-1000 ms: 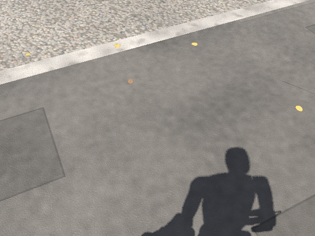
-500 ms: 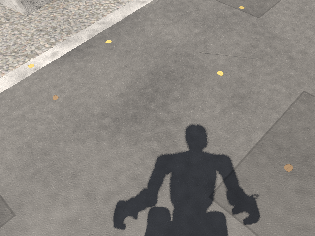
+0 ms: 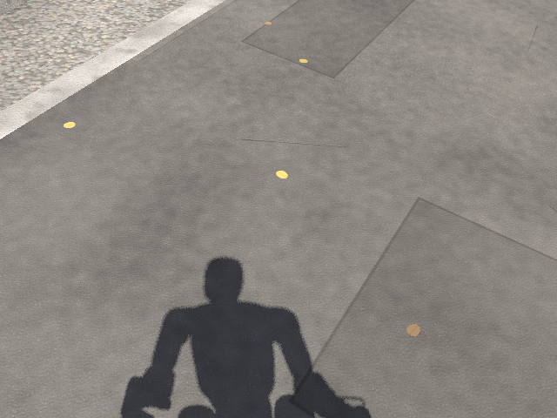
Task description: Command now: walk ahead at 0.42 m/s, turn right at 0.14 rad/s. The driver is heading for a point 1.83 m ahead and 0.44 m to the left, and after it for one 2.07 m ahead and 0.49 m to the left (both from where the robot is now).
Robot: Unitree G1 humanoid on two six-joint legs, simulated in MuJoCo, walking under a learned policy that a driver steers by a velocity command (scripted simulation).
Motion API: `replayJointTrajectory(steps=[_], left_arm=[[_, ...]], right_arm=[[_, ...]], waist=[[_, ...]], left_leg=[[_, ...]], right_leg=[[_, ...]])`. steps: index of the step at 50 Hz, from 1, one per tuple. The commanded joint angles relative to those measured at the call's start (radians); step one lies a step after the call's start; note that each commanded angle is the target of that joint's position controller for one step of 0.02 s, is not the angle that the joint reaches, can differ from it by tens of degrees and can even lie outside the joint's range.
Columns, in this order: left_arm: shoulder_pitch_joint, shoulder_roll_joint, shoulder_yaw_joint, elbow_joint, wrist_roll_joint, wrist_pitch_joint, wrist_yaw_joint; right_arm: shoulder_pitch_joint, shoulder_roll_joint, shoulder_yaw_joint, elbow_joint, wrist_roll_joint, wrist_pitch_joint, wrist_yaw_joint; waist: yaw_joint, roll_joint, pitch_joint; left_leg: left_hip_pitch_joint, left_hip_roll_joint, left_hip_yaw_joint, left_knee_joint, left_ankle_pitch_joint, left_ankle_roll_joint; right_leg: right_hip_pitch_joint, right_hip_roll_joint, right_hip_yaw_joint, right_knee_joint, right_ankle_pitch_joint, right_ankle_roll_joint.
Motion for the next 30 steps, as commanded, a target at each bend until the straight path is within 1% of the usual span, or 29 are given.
replayJointTrajectory(steps=[1, 3, 5, 7, 9, 10, 11, 12, 13, 14, 15, 16, 17, 18, 19, 20, 21, 22, 23, 25, 28, 30], left_arm=[[-0.121, 0.056, 0.006, -0.081, 0.002, -0.013, -0.011], [-0.2, 0.035, -0.006, -0.103, 0.0, -0.013, -0.014], [-0.265, 0.016, -0.018, -0.125, -0.004, -0.015, -0.019], [-0.302, 0.014, -0.023, -0.137, -0.01, -0.017, -0.02], [-0.298, 0.026, -0.022, -0.139, -0.012, -0.019, -0.013], [-0.273, 0.034, -0.019, -0.133, -0.012, -0.02, -0.007], [-0.215, 0.047, -0.012, -0.116, -0.012, -0.022, 0.002], [-0.1, 0.062, -0.002, -0.076, -0.011, -0.028, 0.013], [0.058, 0.095, 0.013, -0.023, 0.0, -0.04, 0.026], [0.214, 0.181, 0.035, -0.003, 0.025, -0.048, 0.041], [0.25, 0.249, 0.049, 0.014, 0.015, -0.042, 0.039], [0.179, 0.184, 0.036, 0.018, -0.017, -0.037, 0.035], [0.081, 0.126, 0.02, 0.006, -0.023, -0.04, 0.032], [0.03, 0.079, 0.008, 0.003, -0.02, -0.048, 0.028], [0.014, 0.059, 0.001, 0.01, -0.022, -0.056, 0.03], [0.012, 0.041, -0.006, 0.022, -0.025, -0.062, 0.031], [0.03, 0.042, -0.006, 0.033, -0.026, -0.071, 0.032], [0.049, 0.046, -0.004, 0.046, -0.028, -0.079, 0.032], [0.065, 0.054, -0.002, 0.058, -0.03, -0.085, 0.034], [0.1, 0.054, -0.002, 0.079, -0.027, -0.091, 0.037], [0.132, 0.037, -0.011, 0.101, -0.026, -0.094, 0.038], [0.141, 0.035, -0.015, 0.112, -0.028, -0.098, 0.042]], right_arm=[[0.023, -0.128, -0.032, -0.021, 0.007, -0.029, 0.007], [0.06, -0.119, -0.031, 0.0, 0.007, -0.028, 0.009], [0.09, -0.124, -0.031, 0.018, 0.005, -0.029, 0.009], [0.115, -0.139, -0.034, 0.035, 0.001, -0.029, 0.008], [0.118, -0.153, -0.036, 0.046, 0.001, -0.028, 0.005], [0.109, -0.159, -0.037, 0.05, 0.002, -0.026, 0.004], [0.097, -0.166, -0.038, 0.054, 0.002, -0.024, 0.003], [0.088, -0.171, -0.038, 0.059, 0.006, -0.021, 0.003], [0.085, -0.161, -0.033, 0.058, 0.011, -0.019, 0.002], [0.095, -0.094, -0.012, 0.017, 0.026, -0.02, 0.008], [0.165, -0.035, -0.005, 0.006, 0.029, -0.018, 0.006], [0.08, -0.14, -0.034, 0.01, 0.003, -0.011, 0.001], [0.031, -0.123, -0.032, -0.006, 0.004, -0.017, 0.01], [0.009, -0.099, -0.026, -0.003, 0.005, -0.02, 0.016], [0.012, -0.089, -0.026, 0.003, -0.005, -0.011, 0.021], [0.031, -0.076, -0.023, 0.015, -0.016, 0.002, 0.028], [0.035, -0.066, -0.022, 0.018, -0.018, 0.011, 0.034], [0.03, -0.059, -0.021, 0.02, -0.016, 0.018, 0.039], [0.004, -0.056, -0.022, 0.014, -0.015, 0.024, 0.043], [-0.081, -0.054, -0.022, -0.009, -0.012, 0.031, 0.048], [-0.192, -0.048, -0.019, -0.046, -0.007, 0.028, 0.051], [-0.256, -0.033, -0.009, -0.066, -0.008, 0.023, 0.055]], waist=[[-0.015, 0.158, 0.111], [-0.04, 0.16, 0.12], [-0.057, 0.168, 0.123], [-0.062, 0.174, 0.123], [-0.048, 0.178, 0.119], [-0.028, 0.178, 0.111], [0.006, 0.176, 0.083], [0.064, 0.153, 0.022], [0.129, 0.118, -0.074], [0.179, -0.012, -0.211], [0.137, -0.205, -0.293], [0.122, -0.057, -0.165], [0.077, -0.026, -0.042], [0.053, -0.006, 0.008], [0.028, -0.024, 0.033], [0.007, -0.034, 0.037], [0.0, -0.035, 0.031], [-0.007, -0.023, 0.034], [-0.007, -0.016, 0.051], [0.008, -0.008, 0.089], [0.024, -0.001, 0.116], [0.034, 0.0, 0.119]], left_leg=[[0.079, 0.225, -0.21, -0.184, 0.012, 0.136], [0.082, 0.216, -0.171, -0.178, 0.113, 0.141], [0.067, 0.21, -0.134, -0.16, 0.223, 0.137], [0.06, 0.223, -0.115, -0.134, 0.327, 0.13], [0.064, 0.25, -0.112, -0.105, 0.426, 0.122], [0.064, 0.261, -0.106, -0.074, 0.51, 0.114], [0.066, 0.26, -0.09, -0.003, 0.667, 0.101], [0.06, 0.238, -0.055, 0.138, 0.799, 0.083], [-0.033, 0.196, -0.013, 0.333, 0.754, 0.063], [-0.282, 0.133, 0.028, 0.646, 0.407, 0.033], [-0.509, -0.023, 0.031, 0.917, -0.286, 0.016], [-0.572, 0.033, -0.059, 0.986, -0.229, 0.037], [-0.577, 0.077, -0.052, 0.958, -0.133, 0.044], [-0.544, 0.109, -0.041, 0.905, -0.076, 0.043], [-0.509, 0.126, -0.028, 0.869, -0.056, 0.034], [-0.472, 0.136, -0.021, 0.845, -0.044, 0.023], [-0.457, 0.132, -0.009, 0.836, -0.035, 0.015], [-0.472, 0.132, -0.004, 0.828, -0.026, 0.008], [-0.504, 0.134, -0.003, 0.816, -0.003, 0.002], [-0.583, 0.135, -0.017, 0.777, 0.066, -0.006], [-0.634, 0.112, -0.017, 0.653, 0.178, -0.012], [-0.602, 0.099, 0.023, 0.539, 0.252, -0.009]], right_leg=[[-0.253, -0.071, -0.06, -0.008, 0.073, 0.032], [-0.246, -0.091, -0.104, -0.094, 0.101, 0.045], [-0.192, -0.091, -0.138, -0.199, 0.122, 0.044], [-0.119, -0.079, -0.161, -0.289, 0.116, 0.026], [-0.042, -0.064, -0.175, -0.344, 0.101, -0.006], [0.016, -0.051, -0.18, -0.367, 0.086, -0.025], [0.109, -0.024, -0.185, -0.396, 0.067, -0.045], [0.256, 0.004, -0.192, -0.454, 0.083, -0.069], [0.484, -0.015, -0.168, -0.48, 0.097, -0.096], [0.763, -0.272, 0.137, -0.529, -0.134, -0.162], [0.852, -0.496, 0.579, -0.664, -0.179, -0.249], [0.731, -0.44, 0.544, -0.685, -0.189, -0.233], [0.593, -0.4, 0.391, -0.704, -0.11, -0.216], [0.498, -0.344, 0.282, -0.735, 0.001, -0.191], [0.437, -0.301, 0.206, -0.755, 0.079, -0.171], [0.397, -0.27, 0.148, -0.774, 0.136, -0.16], [0.385, -0.263, 0.121, -0.784, 0.199, -0.165], [0.387, -0.263, 0.089, -0.798, 0.238, -0.169], [0.387, -0.263, 0.059, -0.818, 0.25, -0.169], [0.396, -0.26, 0.001, -0.85, 0.262, -0.159], [0.415, -0.239, -0.091, -0.857, 0.35, -0.132], [0.421, -0.229, -0.148, -0.853, 0.426, -0.113]])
